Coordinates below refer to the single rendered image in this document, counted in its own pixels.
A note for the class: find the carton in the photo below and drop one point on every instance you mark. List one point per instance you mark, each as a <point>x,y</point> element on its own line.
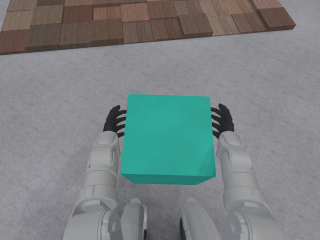
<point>168,139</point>

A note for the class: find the left robot forearm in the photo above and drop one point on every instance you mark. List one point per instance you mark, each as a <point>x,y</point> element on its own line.
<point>100,179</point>

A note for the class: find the right robot upper arm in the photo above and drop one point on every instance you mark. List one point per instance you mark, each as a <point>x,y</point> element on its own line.
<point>242,225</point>

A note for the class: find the robot thigh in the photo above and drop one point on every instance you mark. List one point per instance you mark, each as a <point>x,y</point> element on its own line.
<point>197,219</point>
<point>134,221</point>

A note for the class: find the right robot forearm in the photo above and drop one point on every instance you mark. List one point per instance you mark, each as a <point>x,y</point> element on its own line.
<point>239,177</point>

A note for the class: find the robot right hand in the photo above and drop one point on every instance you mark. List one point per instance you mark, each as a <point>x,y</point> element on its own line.
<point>225,122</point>

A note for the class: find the robot left hand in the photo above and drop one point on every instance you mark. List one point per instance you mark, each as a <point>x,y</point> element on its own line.
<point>112,121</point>

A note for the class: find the left robot upper arm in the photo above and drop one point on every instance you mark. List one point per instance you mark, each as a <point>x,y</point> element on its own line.
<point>101,224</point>

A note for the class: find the robot right thigh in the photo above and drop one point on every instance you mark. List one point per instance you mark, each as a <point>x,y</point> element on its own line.
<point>197,219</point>

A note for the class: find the robot left thigh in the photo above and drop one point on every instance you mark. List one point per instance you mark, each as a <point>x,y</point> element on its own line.
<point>134,221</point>

